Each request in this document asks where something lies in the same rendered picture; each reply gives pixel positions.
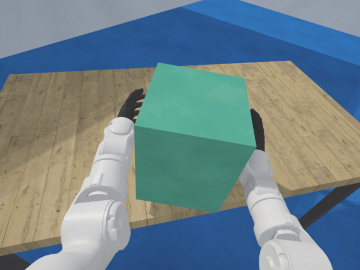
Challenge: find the robot right forearm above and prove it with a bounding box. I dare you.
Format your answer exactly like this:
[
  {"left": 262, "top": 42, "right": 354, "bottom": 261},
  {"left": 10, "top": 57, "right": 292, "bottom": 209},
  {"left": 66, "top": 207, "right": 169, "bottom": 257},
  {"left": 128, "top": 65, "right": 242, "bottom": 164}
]
[{"left": 238, "top": 149, "right": 333, "bottom": 270}]

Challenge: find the carton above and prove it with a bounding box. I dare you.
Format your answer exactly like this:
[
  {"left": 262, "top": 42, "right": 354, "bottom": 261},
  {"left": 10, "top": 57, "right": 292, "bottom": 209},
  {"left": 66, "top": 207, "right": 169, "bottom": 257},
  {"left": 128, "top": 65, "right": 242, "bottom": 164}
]
[{"left": 134, "top": 62, "right": 257, "bottom": 213}]

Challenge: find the table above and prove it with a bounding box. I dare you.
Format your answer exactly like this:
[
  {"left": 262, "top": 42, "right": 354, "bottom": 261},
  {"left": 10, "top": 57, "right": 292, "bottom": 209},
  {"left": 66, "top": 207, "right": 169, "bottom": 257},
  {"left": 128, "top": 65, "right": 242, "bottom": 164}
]
[{"left": 0, "top": 61, "right": 360, "bottom": 270}]

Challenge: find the left robot upper arm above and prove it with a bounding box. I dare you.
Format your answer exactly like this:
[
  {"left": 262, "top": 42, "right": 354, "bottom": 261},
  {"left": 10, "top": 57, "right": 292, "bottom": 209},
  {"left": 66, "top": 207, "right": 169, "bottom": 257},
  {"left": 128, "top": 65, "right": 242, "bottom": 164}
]
[{"left": 25, "top": 200, "right": 131, "bottom": 270}]

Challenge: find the left robot hand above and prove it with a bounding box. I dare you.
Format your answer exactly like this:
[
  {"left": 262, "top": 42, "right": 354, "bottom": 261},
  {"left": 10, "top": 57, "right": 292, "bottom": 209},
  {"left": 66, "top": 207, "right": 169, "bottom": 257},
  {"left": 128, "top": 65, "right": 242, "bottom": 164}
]
[{"left": 117, "top": 88, "right": 145, "bottom": 124}]

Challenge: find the right robot upper arm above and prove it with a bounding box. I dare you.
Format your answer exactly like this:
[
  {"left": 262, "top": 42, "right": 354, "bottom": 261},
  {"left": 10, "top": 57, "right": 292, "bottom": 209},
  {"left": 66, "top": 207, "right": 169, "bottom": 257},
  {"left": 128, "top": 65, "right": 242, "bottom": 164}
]
[{"left": 259, "top": 239, "right": 332, "bottom": 270}]

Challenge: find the right robot hand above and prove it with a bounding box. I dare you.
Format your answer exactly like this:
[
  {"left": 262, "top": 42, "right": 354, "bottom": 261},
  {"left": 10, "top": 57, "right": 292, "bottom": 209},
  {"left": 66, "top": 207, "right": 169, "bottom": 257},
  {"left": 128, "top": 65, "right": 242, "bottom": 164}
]
[{"left": 250, "top": 109, "right": 265, "bottom": 152}]

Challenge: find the robot left forearm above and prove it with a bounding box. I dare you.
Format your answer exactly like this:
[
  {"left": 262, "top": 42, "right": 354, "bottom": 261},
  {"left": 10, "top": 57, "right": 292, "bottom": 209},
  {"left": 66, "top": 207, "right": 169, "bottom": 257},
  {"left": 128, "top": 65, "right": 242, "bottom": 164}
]
[{"left": 61, "top": 117, "right": 134, "bottom": 244}]

